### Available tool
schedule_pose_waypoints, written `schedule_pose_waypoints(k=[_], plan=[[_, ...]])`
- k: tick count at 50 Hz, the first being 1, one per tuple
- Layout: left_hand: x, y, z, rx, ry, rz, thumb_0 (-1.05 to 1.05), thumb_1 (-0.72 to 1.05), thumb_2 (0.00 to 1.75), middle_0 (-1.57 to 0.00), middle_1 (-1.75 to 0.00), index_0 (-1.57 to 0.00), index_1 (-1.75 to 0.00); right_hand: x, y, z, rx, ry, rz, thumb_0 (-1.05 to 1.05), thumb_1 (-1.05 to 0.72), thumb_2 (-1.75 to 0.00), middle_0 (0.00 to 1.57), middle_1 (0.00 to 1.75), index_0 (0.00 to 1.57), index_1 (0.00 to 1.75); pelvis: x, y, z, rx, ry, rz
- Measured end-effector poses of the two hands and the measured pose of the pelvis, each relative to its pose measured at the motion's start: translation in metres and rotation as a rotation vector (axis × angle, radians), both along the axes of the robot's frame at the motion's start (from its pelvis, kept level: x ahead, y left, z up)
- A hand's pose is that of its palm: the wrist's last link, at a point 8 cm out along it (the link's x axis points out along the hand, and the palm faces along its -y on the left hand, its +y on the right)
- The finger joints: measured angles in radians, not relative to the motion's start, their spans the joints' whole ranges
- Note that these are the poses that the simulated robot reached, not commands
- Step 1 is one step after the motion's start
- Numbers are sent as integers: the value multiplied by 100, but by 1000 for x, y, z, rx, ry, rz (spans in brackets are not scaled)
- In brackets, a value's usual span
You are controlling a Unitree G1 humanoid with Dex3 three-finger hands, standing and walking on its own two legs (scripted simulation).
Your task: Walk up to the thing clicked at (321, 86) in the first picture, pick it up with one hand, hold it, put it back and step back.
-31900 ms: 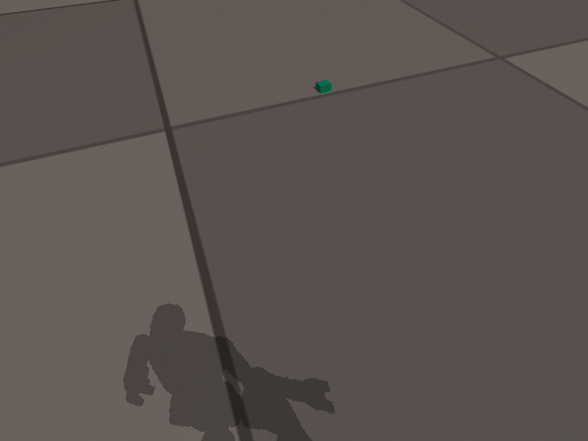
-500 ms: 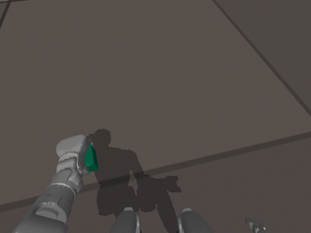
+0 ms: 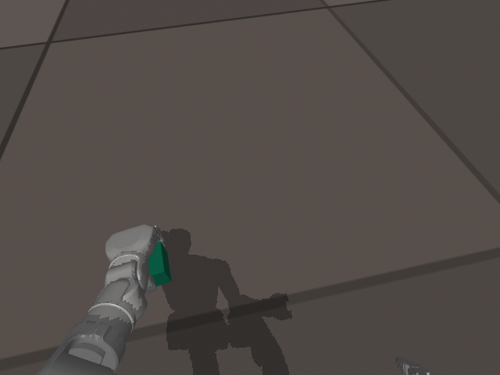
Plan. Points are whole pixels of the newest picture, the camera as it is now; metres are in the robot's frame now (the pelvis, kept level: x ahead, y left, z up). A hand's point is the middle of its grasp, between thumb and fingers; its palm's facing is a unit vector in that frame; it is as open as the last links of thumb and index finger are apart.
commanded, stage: hold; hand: left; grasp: from above
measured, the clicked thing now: (145, 267) +0.33 +0.23 -0.10
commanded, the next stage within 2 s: crouch in 1.88 s
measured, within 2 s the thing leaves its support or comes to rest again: neither
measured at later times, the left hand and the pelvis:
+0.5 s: hand (135, 269) +0.30 +0.22 -0.03, palm faces -0.40 -0.14 -0.91, open 9.5 cm; pelvis -0.01 +0.00 +0.01, yaw +0 degrees
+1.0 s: hand (131, 274) +0.28 +0.21 -0.01, palm faces -0.40 -0.14 -0.90, open 9.5 cm; pelvis -0.02 +0.00 +0.02, yaw +0 degrees
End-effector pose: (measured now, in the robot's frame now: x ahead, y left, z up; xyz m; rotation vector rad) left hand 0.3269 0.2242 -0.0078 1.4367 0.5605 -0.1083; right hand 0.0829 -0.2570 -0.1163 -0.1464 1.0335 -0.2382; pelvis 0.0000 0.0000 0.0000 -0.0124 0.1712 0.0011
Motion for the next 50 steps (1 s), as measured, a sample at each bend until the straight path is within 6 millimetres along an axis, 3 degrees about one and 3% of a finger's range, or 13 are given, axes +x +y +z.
schedule_pose_waypoints(k=[17, 34, 50], plan=[[-13, -3, 31, 8, -4, -17, 1, 11, 32, -77, -41, -80, -38, 29, 5, 19, 18, -104, 51, 1, -90, -90, 20, 30, 20, 30, -2, 0, 11, 8, -68, -3], [-34, -6, 47, 3, 5, -35, 1, 13, 33, -74, -43, -77, -40, 39, 11, 29, 35, -164, 86, 1, -90, -90, 20, 30, 20, 30, -12, -3, 17, 14, -113, -3], [-41, -7, 60, -2, -2, -49, 1, 14, 32, -73, -44, -76, -41, 46, 12, 36, 40, -198, 93, 1, -90, -90, 20, 30, 20, 30, -15, -5, 21, 16, -138, -7]])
